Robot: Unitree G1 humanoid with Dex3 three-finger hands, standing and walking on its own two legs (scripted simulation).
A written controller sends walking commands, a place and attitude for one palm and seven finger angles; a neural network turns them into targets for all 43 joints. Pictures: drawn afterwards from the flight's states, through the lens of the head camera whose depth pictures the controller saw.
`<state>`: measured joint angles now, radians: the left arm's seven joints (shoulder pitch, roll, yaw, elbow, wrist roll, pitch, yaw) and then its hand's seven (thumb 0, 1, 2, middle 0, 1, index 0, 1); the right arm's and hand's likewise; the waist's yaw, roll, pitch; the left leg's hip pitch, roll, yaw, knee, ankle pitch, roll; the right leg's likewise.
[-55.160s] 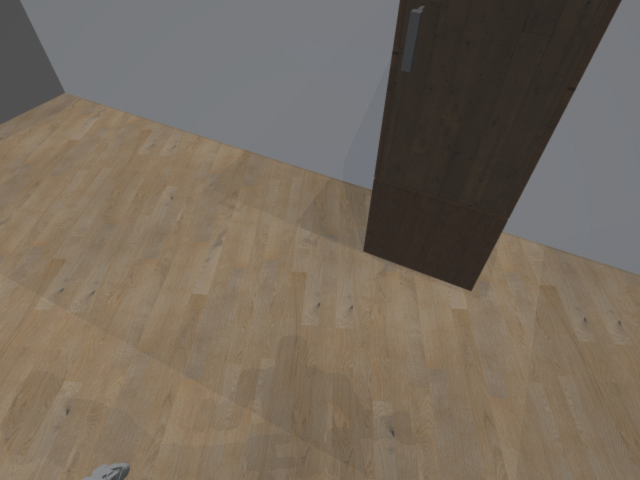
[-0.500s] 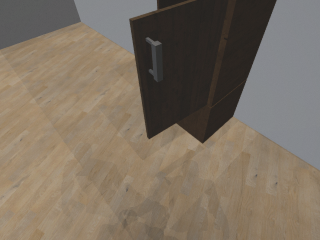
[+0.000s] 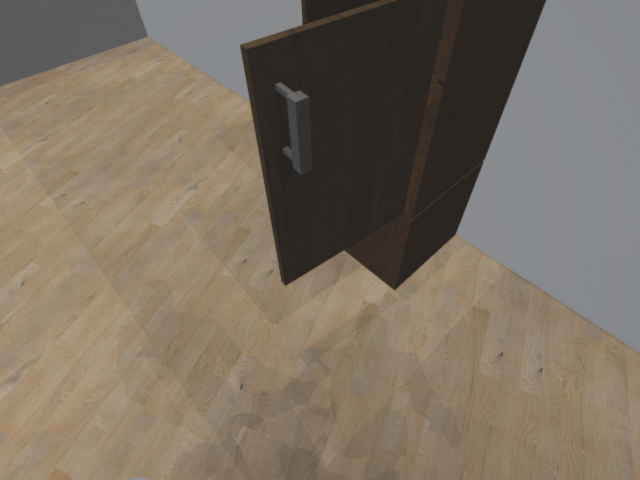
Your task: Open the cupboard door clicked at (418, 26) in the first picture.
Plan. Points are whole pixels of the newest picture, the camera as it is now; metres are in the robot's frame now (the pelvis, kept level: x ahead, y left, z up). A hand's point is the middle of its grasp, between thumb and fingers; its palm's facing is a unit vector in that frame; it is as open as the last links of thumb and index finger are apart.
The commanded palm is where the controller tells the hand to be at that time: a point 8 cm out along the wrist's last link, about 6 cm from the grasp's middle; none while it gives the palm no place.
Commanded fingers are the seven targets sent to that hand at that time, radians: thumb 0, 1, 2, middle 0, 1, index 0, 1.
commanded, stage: look to check the result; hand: left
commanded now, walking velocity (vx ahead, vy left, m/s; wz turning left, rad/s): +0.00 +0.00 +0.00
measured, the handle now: (292, 129) +0.60 +0.08 +0.11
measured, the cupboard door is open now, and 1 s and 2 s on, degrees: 83 83 83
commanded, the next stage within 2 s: stand and wait in 0.46 s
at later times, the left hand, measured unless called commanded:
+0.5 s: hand out of the picture +0.10 +0.24 -0.15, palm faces -0.02 -0.94 -0.35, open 7.4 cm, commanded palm none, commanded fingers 0.00 0.90 0.90 -0.20 -0.30 -0.20 -0.30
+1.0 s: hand out of the picture +0.10 +0.25 -0.15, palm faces -0.03 -0.94 -0.34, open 7.4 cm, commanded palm none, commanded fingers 0.00 0.90 0.90 -0.20 -0.30 -0.20 -0.30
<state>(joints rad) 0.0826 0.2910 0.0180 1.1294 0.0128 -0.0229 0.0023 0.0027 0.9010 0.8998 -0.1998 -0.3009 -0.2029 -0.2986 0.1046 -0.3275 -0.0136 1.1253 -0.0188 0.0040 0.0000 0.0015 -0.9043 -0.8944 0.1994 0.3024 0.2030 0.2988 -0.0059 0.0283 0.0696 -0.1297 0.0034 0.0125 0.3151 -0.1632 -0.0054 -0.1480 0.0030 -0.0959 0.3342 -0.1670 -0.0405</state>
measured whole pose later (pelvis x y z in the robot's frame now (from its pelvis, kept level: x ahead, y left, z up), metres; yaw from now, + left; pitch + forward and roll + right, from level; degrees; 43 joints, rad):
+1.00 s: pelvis +0.02 +0.01 +0.00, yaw -1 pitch -1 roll +0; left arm 0.10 0.32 0.02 1.14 0.01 -0.02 0.00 0.00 0.90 0.90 -0.20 -0.30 -0.20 -0.30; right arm 0.12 -0.32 -0.01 1.13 -0.01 0.00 0.00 0.00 -0.90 -0.89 0.20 0.30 0.20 0.30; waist 0.00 0.02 0.06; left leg -0.07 0.00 0.03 0.27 -0.18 0.00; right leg -0.09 0.01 -0.08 0.28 -0.17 -0.03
